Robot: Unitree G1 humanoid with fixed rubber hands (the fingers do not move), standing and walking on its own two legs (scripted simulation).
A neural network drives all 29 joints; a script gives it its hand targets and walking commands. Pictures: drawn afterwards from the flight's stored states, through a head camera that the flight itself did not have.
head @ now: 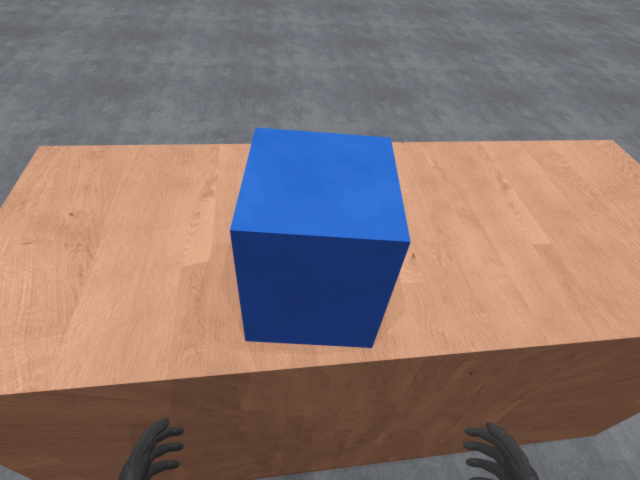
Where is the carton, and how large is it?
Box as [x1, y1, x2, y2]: [230, 127, 410, 347]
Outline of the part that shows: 255,127 230,228 245,340 371,347 410,241 390,137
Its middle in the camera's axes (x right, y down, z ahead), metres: +0.00 +0.01 +0.59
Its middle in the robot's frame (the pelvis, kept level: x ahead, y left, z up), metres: +0.46 +0.03 +0.04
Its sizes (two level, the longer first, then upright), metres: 0.210 0.200 0.250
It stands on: a pedestal, 0.69 m high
